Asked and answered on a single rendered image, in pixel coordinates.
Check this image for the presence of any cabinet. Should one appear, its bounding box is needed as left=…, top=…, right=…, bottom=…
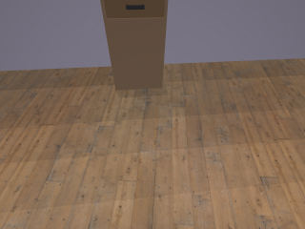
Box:
left=100, top=0, right=169, bottom=91

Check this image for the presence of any handle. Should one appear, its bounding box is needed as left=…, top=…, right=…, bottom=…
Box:
left=126, top=4, right=145, bottom=10

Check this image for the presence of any drawer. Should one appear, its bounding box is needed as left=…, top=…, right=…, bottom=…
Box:
left=104, top=0, right=165, bottom=19

